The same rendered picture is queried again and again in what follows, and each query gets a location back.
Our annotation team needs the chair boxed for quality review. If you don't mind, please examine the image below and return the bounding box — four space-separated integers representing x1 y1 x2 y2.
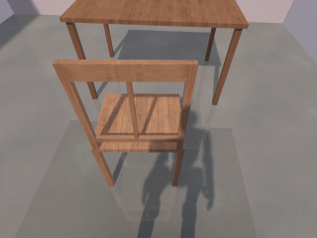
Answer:
53 59 198 186

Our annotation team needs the table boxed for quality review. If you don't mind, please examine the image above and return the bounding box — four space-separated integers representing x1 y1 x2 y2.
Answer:
59 0 249 105

